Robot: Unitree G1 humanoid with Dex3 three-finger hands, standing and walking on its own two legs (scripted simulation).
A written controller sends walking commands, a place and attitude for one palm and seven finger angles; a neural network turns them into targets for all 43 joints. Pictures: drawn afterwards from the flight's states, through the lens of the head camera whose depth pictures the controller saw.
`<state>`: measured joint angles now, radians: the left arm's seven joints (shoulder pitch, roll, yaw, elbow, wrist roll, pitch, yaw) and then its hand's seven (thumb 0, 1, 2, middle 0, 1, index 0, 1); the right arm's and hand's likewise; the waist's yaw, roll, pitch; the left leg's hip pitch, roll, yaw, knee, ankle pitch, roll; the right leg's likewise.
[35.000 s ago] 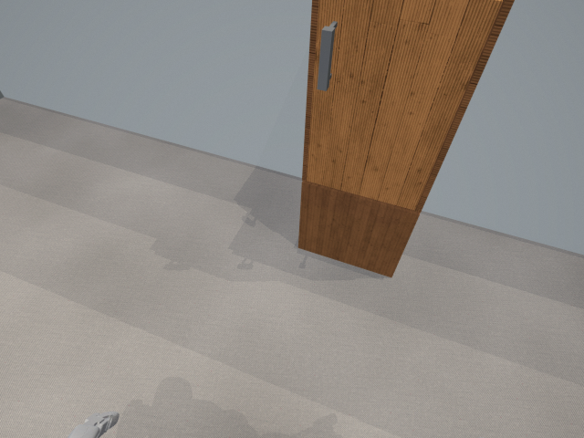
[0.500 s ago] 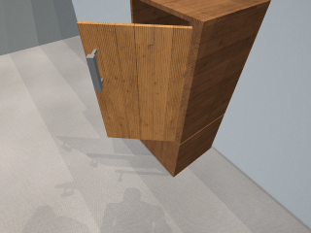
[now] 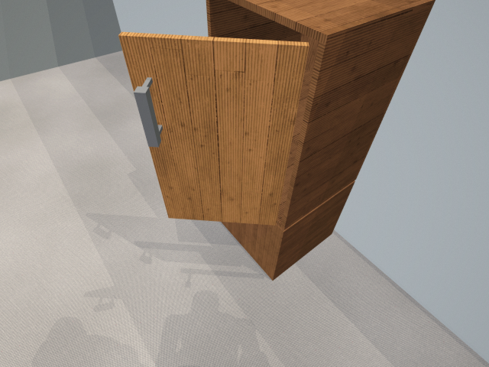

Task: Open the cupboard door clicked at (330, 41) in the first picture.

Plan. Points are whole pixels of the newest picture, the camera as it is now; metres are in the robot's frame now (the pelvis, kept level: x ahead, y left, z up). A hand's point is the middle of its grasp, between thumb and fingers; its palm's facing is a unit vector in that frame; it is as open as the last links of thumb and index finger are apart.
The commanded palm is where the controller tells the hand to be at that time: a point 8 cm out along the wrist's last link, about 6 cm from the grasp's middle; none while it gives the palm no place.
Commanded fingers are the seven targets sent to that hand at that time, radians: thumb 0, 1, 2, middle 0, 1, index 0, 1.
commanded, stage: look again from close up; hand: left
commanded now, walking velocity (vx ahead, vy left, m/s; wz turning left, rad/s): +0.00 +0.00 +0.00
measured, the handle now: (151, 112) +0.59 +0.24 +0.10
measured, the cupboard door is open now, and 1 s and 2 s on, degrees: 48 48 48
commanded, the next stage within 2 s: shuffle to correct the standing spot in 0.14 s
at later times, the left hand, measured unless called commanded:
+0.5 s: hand out of the picture +0.00 +0.18 -0.18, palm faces +0.07 -0.98 -0.17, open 7.4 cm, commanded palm none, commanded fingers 0.00 0.90 0.90 -0.20 -0.30 -0.20 -0.30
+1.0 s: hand out of the picture +0.03 +0.18 -0.17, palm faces -0.02 -0.97 -0.23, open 7.3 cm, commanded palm none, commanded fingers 0.00 0.90 0.90 -0.20 -0.30 -0.20 -0.30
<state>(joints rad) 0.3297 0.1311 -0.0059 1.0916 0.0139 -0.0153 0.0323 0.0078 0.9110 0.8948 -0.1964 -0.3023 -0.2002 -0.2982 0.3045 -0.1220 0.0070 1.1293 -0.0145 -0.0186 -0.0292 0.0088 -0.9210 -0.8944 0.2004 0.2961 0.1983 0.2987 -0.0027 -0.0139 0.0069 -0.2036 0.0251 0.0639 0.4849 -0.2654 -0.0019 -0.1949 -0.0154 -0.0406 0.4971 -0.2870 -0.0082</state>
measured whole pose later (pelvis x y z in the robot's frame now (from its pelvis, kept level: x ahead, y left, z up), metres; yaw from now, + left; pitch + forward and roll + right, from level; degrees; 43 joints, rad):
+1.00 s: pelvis +0.00 +0.00 +0.00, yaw -1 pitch -1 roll +0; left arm 0.26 0.16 -0.01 1.04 0.01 -0.01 0.04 0.01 0.92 0.89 -0.20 -0.30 -0.20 -0.30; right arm 0.27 -0.17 -0.01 1.05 -0.02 0.00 -0.02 0.00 -0.92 -0.89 0.20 0.30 0.20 0.30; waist -0.02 0.02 0.04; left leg -0.23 0.03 0.08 0.54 -0.30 0.00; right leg -0.22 -0.01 -0.03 0.54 -0.31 -0.01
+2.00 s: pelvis +0.04 -0.01 +0.00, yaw -2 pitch +0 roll +1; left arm 0.23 0.20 0.00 1.08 0.01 -0.02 0.03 0.01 0.91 0.89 -0.20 -0.30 -0.20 -0.30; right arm 0.21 -0.17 0.00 1.11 -0.02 -0.02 -0.03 0.00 -0.91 -0.89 0.20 0.30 0.20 0.30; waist 0.00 -0.02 0.03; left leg -0.15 0.05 0.10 0.46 -0.31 -0.03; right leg -0.17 0.01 -0.01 0.49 -0.33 -0.03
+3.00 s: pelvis -0.04 -0.02 -0.06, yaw +2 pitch +9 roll +0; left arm 0.34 0.22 0.21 0.22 -0.30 -0.44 -0.39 0.01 0.56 0.75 -0.23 -0.52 -0.23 -0.52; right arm 0.17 -0.28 -0.05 0.51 0.03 -0.26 -0.05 0.01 -0.91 -0.89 0.20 0.30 0.20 0.30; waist 0.02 -0.03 -0.08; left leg -0.72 0.04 0.00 1.00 -0.43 -0.02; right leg -0.69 -0.02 -0.09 1.01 -0.47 -0.04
